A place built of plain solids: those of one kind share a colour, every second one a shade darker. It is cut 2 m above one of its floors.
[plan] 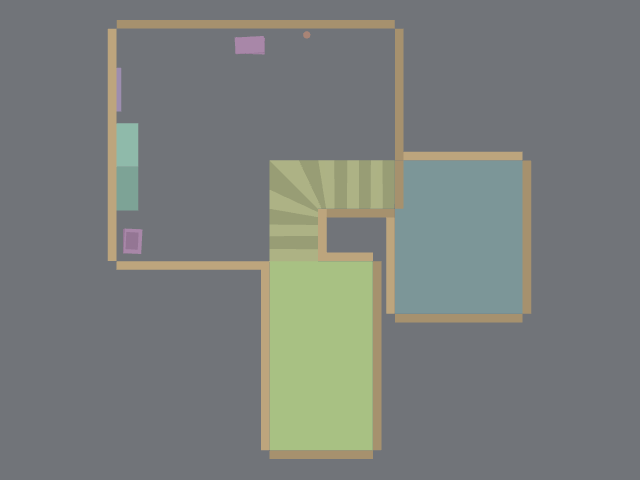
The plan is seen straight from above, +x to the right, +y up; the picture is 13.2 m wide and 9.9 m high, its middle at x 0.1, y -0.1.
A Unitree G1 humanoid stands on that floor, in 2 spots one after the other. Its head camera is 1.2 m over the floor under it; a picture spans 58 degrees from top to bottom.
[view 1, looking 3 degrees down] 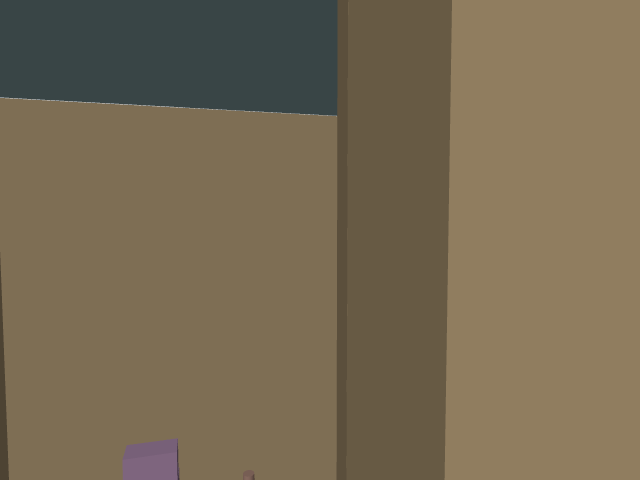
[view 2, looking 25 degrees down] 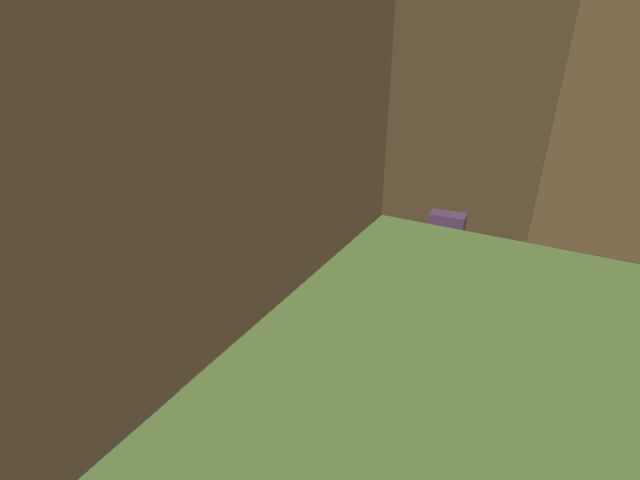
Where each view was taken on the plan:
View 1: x -0.51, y -1.54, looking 77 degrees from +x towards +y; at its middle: wall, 5.96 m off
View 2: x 0.12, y -3.40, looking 119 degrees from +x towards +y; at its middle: wall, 2.41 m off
